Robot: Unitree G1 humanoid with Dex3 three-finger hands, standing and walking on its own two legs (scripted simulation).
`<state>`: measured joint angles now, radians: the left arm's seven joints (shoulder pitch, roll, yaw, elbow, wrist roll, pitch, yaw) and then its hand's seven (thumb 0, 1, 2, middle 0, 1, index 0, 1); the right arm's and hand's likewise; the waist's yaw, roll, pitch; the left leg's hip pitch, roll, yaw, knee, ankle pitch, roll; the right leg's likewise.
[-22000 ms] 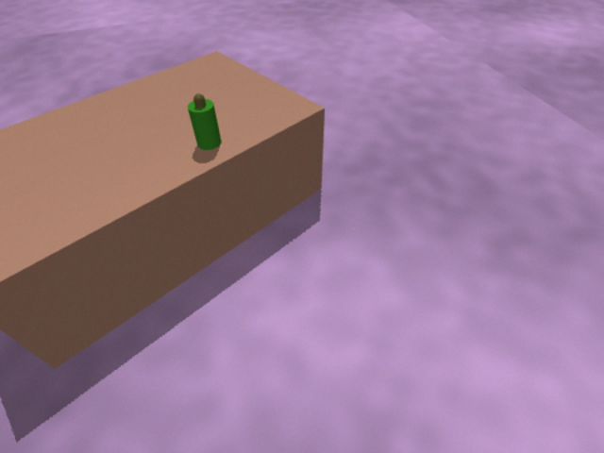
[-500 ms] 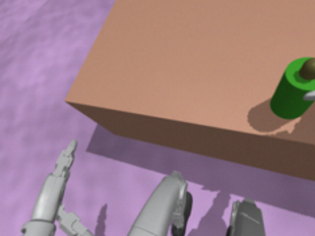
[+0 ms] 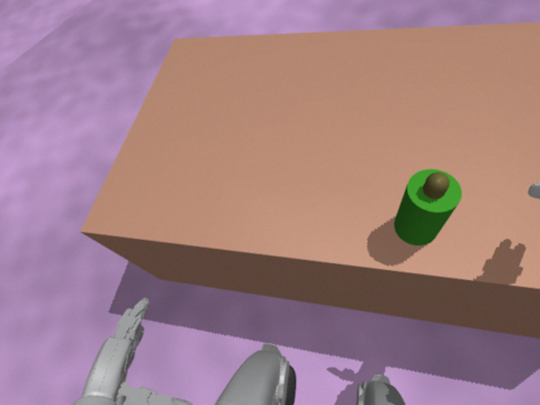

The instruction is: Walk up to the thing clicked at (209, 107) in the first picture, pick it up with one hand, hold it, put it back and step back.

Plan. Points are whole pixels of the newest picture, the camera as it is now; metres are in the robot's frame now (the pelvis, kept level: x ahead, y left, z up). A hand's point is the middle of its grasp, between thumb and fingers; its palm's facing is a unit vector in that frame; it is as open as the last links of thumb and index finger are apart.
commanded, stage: home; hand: right
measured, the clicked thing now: (426, 205) +0.50 -0.16 -0.14
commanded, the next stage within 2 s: none
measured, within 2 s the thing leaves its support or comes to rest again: neither
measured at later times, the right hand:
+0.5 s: hand (506, 301) +0.30 -0.22 -0.02, palm faces +0.17 +0.96 -0.24, open 17.1 cm
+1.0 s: hand out of the picture +0.18 -0.17 -0.01, palm faces +0.16 +0.95 -0.27, open 17.5 cm
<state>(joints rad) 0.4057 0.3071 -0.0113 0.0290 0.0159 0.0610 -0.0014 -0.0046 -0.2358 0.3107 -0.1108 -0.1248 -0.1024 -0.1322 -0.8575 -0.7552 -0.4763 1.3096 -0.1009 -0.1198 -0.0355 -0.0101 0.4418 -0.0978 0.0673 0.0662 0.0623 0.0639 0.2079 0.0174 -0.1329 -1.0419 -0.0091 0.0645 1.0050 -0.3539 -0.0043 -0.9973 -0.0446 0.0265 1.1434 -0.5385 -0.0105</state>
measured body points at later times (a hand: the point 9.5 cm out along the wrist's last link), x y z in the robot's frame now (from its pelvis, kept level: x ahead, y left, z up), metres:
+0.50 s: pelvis +0.04 +0.00 +0.05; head +0.09 -0.02 +0.49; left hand +0.21 +0.22 -0.01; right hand +0.29 -0.27 +0.00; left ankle +0.06 +0.13 -0.65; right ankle +0.00 -0.10 -0.65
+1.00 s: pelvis +0.01 +0.02 +0.04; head +0.03 +0.02 +0.49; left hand +0.18 +0.26 -0.03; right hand +0.17 -0.22 +0.01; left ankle +0.06 +0.13 -0.65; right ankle +0.00 -0.10 -0.65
